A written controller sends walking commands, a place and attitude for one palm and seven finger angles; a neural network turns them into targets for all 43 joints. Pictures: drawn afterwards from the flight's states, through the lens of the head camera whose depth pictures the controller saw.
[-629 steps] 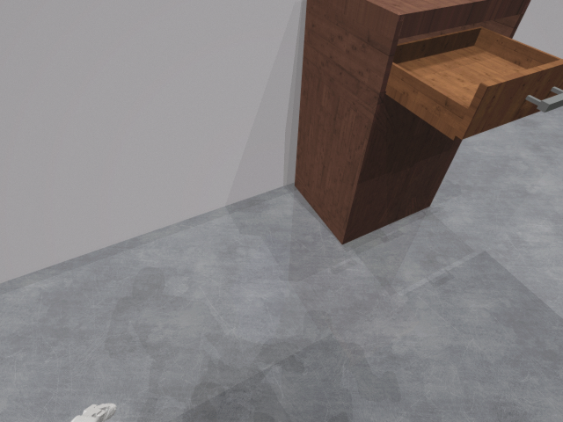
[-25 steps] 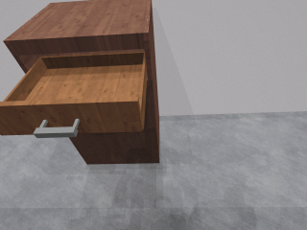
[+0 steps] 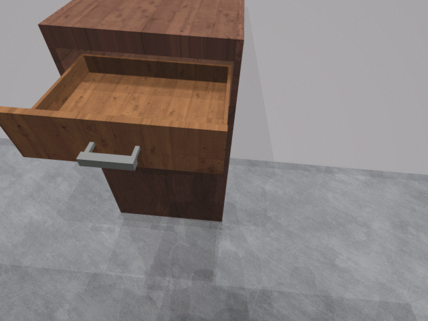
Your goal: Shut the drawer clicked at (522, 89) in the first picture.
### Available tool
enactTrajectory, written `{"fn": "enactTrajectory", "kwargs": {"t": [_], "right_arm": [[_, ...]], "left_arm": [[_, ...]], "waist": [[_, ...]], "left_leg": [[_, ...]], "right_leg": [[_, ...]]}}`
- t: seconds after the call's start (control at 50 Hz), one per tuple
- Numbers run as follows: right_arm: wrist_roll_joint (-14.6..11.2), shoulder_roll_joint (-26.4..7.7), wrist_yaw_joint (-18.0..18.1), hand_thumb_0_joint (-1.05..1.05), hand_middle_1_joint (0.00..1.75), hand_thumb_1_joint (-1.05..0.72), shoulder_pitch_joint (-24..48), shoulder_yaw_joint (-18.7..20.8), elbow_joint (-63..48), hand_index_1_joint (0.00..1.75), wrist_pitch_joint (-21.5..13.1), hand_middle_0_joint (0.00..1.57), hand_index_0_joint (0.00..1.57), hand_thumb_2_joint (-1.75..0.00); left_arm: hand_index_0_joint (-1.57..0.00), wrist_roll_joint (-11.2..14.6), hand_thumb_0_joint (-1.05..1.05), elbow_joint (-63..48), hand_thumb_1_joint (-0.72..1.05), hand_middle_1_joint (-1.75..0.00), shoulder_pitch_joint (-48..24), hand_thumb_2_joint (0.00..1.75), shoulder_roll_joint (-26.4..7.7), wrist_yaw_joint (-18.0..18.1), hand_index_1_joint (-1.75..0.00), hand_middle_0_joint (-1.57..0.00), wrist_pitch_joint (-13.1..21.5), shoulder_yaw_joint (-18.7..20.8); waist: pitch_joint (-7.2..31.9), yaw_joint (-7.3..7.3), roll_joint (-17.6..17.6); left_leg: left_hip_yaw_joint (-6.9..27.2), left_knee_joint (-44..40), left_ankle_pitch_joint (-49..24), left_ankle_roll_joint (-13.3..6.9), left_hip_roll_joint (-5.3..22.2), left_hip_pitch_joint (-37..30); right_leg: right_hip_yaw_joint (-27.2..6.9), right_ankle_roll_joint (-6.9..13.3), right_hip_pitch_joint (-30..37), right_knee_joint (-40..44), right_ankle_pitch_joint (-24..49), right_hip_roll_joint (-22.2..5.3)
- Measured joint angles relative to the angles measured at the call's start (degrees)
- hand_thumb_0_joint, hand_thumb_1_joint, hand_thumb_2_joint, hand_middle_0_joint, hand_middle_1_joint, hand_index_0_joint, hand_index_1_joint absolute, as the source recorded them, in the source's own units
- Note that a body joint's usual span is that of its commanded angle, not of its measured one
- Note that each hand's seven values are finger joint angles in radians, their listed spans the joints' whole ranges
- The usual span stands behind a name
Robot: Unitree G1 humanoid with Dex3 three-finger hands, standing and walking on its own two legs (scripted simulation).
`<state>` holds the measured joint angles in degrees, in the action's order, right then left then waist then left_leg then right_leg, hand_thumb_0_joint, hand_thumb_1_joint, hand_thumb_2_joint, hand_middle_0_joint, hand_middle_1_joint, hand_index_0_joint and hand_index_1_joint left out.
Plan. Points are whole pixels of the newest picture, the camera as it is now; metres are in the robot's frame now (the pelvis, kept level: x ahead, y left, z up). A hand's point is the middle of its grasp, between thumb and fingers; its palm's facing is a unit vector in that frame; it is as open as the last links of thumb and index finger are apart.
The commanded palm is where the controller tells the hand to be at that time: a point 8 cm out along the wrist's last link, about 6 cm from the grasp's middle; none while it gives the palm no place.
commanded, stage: come to a stop and stand still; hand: left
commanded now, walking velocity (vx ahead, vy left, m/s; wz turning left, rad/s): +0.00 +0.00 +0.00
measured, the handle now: (110, 154) +0.42 +0.27 +0.06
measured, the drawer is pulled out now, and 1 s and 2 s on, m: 0.29 0.29 0.29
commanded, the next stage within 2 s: look again from close up in 0.26 s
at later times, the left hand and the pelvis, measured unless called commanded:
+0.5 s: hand out of the picture +0.01 +0.19 -0.17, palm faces -0.01 -0.98 -0.21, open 7.4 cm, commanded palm none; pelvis +0.01 +0.01 +0.00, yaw -1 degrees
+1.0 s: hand out of the picture +0.03 +0.16 -0.17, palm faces +0.00 -0.98 -0.22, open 7.3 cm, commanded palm none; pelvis +0.01 -0.01 +0.00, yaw -1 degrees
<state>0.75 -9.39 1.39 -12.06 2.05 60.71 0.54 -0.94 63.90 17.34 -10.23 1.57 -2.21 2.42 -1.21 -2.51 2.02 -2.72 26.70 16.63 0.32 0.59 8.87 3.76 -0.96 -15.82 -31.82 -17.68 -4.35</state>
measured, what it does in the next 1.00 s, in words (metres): stands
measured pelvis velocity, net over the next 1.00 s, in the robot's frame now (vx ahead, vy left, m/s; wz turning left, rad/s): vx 0.01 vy -0.01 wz -0.02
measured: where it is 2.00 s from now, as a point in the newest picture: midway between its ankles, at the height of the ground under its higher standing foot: outside the picture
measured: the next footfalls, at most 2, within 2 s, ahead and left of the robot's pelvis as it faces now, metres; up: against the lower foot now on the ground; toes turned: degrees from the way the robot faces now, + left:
left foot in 1.56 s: +0.11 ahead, +0.14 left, +0.00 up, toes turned +6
right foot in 1.90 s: +0.22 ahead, -0.05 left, +0.00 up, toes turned -4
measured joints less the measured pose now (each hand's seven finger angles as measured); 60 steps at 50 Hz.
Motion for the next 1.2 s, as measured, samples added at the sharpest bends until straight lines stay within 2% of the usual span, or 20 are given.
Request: {"fn": "enactTrajectory", "kwargs": {"t": [0.08,0.18,0.36,0.44,0.54,0.76,1.06,1.2], "right_arm": [[-0.13,0.77,0.91,0.01,0.3,-0.94,-0.13,-0.43,0.8,0.3,-0.36,0.2,0.21,-0.9],[-0.48,-0.09,0.94,0.01,0.3,-0.95,-0.58,-0.64,1.86,0.3,-0.67,0.2,0.21,-0.9],[-0.45,1.21,0.62,0.01,0.3,-0.93,-3.89,-1.39,4.22,0.3,-1.11,0.2,0.2,-0.9],[-0.13,1.07,0.02,0.01,0.3,-0.92,-5.82,-1.75,2.38,0.3,-1.38,0.2,0.2,-0.9],[0.0,0.67,-0.03,0.01,0.3,-0.92,-8.14,-2.23,1.23,0.3,-1.69,0.19,0.2,-0.9],[0.11,1.4,-0.02,0.01,0.3,-0.91,-6.78,-3.12,1.42,0.3,-2.08,0.2,0.2,-0.9],[0.16,-0.4,0.18,0.01,0.3,-0.91,-4.7,-2.34,3.19,0.3,-1.42,0.19,0.2,-0.9],[0.53,-0.97,-0.39,0.01,0.3,-0.91,-6.05,-1.83,3.2,0.3,-0.44,0.19,0.2,-0.9]], "left_arm": [[-0.2,-0.14,0.0,0.69,0.91,-0.3,-0.4,0.89,-0.03,-0.23,-0.3,-0.2,0.46,-0.77],[-0.2,0.07,0.0,1.19,0.91,-0.3,-1.21,0.89,1.42,-0.27,-0.3,-0.2,1.41,-1.85],[-0.2,0.35,0.0,1.56,0.91,-0.3,-2.31,0.89,1.7,0.0,-0.3,-0.2,1.78,-2.15],[-0.2,0.21,0.0,0.92,0.91,-0.3,-1.98,0.89,1.8,0.8,-0.3,-0.2,3.18,-2.95],[-0.2,0.26,0.0,0.48,0.91,-0.3,-1.36,0.89,1.85,0.17,-0.3,-0.2,2.82,-3.31],[-0.2,0.5,0.0,-0.84,0.91,-0.3,-2.76,0.89,1.53,0.15,-0.3,-0.2,2.8,-3.01],[-0.2,0.26,0.0,0.14,0.92,-0.3,-2.27,0.89,1.52,-0.29,-0.3,-0.2,2.89,-2.73],[-0.2,-0.16,0.0,-0.66,0.91,-0.3,-0.23,0.89,2.09,-0.86,-0.3,-0.21,2.5,-1.84]], "waist": [[0.47,0.05,0.46],[0.33,0.66,-1.54],[-0.75,2.16,-1.42],[-1.13,3.0,-2.39],[0.16,3.49,-4.34],[-0.01,3.15,-4.45],[-1.5,2.49,-3.09],[-0.55,1.85,-3.01]], "left_leg": [[-0.48,-0.83,-0.04,-0.51,-0.91,-1.38],[-0.46,-1.72,-0.3,-0.65,-0.25,-2.18],[-0.77,-3.78,-1.23,-0.47,0.11,-2.57],[-0.7,0.74,0.96,-0.46,0.56,0.29],[-0.76,2.49,2.49,-0.8,0.17,0.15],[-1.13,-0.2,1.45,-0.09,0.15,-2.03],[-0.23,-1.28,0.87,1.55,1.83,-2.48],[0.54,3.61,4.47,0.21,2.58,-0.58]], "right_leg": [[-0.89,-0.47,1.75,2.23,4.89,-0.47],[-0.66,-1.1,3.69,5.51,5.65,0.28],[-0.84,-0.92,4.06,7.85,6.83,0.79],[-0.83,-0.71,1.82,4.76,5.53,1.0],[-1.03,-0.85,1.5,2.06,3.46,0.51],[-1.38,-0.26,2.13,1.73,2.88,0.61],[-0.24,1.4,2.7,2.55,2.89,2.21],[0.51,1.5,2.55,0.99,0.98,2.77]]}}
